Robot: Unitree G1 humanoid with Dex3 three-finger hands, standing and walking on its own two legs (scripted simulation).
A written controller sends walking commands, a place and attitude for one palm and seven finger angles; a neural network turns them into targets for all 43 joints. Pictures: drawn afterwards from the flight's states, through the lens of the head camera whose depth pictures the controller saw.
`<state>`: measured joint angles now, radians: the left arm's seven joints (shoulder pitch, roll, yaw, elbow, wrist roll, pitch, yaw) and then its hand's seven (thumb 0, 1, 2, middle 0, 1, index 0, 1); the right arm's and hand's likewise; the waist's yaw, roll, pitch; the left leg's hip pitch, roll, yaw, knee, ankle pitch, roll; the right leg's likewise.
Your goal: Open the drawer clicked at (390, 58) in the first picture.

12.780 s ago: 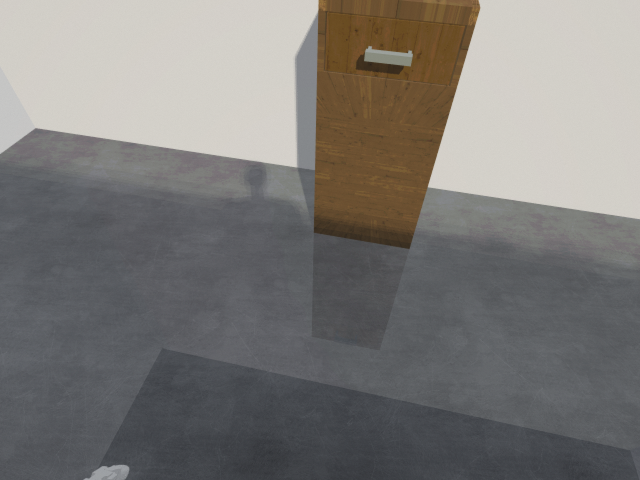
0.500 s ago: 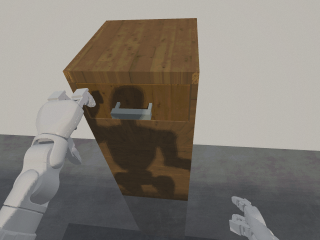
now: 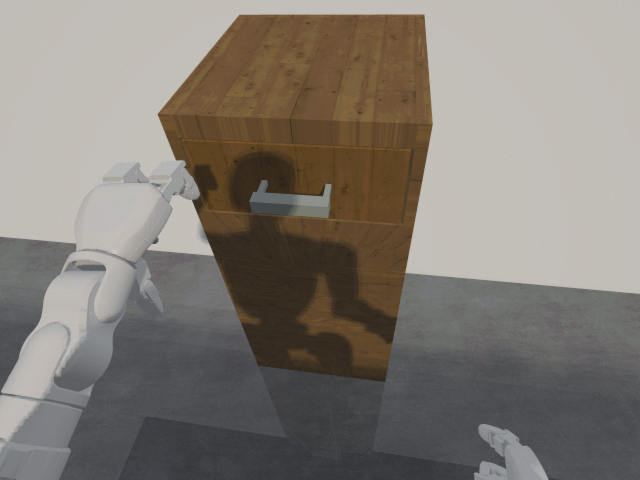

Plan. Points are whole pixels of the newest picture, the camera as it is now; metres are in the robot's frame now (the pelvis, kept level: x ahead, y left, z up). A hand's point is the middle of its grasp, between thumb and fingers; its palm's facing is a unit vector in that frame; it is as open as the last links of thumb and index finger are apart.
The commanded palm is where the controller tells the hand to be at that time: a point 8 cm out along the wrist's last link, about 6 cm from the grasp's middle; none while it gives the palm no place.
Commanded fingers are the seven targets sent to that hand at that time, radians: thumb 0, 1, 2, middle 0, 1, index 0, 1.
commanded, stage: move the hooked fingers above the handle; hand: left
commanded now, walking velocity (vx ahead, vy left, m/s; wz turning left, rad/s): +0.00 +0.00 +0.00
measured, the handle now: (292, 196) +0.53 +0.14 +0.04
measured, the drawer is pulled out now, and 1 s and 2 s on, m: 0.00 0.00 0.00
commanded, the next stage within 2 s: none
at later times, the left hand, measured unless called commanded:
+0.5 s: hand (210, 224) +0.37 +0.20 +0.13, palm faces +0.08 -0.07 -0.99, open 13.9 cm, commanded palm +0.33 +0.20 +0.19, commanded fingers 0.00 -0.50 0.30 -0.30 -1.20 -0.30 -1.20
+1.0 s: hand (256, 225) +0.40 +0.16 +0.10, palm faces -0.03 -0.09 -1.00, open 13.9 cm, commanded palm +0.39 +0.16 +0.17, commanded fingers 0.00 -0.50 0.30 -0.30 -1.20 -0.30 -1.20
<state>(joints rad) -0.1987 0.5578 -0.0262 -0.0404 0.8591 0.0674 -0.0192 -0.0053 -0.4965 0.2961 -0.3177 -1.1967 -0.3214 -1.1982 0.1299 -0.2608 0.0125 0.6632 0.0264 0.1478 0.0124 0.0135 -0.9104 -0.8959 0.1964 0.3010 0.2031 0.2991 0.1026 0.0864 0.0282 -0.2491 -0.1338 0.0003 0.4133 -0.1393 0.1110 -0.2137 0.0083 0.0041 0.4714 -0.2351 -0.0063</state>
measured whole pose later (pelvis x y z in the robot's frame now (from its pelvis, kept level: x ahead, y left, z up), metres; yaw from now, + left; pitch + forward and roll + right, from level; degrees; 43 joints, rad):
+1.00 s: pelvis +0.06 -0.06 +0.00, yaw +0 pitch +5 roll +1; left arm -0.28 0.49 -0.13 0.14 0.88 0.10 -0.06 -0.01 -0.49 0.30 -0.31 -1.20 -0.32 -1.20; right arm 0.12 -0.29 0.00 0.62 0.03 0.21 -0.01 0.01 -0.91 -0.90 0.20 0.30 0.20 0.30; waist 0.05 0.08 -0.05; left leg -0.32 -0.09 -0.03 0.49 -0.25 0.06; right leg -0.27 0.06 -0.02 0.51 -0.32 -0.07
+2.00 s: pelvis +0.05 -0.05 -0.01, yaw -2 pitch +7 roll +1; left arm -0.53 0.44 -0.18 0.53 0.95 0.06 0.01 -0.01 -0.49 0.30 -0.33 -1.21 -0.33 -1.21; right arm 0.25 -0.26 -0.02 0.63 0.04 0.22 -0.05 0.01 -0.91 -0.90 0.20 0.30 0.20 0.30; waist -0.01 0.04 -0.08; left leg -0.37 -0.07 0.01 0.52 -0.26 0.06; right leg -0.33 0.07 0.02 0.54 -0.32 -0.07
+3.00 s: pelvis +0.06 -0.05 -0.01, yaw -2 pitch +6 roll +1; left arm -0.50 0.38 -0.24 0.42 0.94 -0.01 0.01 -0.01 -0.49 0.30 -0.32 -1.20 -0.33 -1.21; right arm 0.17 -0.26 -0.02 0.63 0.04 0.22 -0.04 0.01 -0.91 -0.90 0.20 0.30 0.20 0.30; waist 0.00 0.05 -0.09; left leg -0.37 -0.08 0.00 0.54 -0.28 0.06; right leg -0.33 0.07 0.01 0.56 -0.34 -0.07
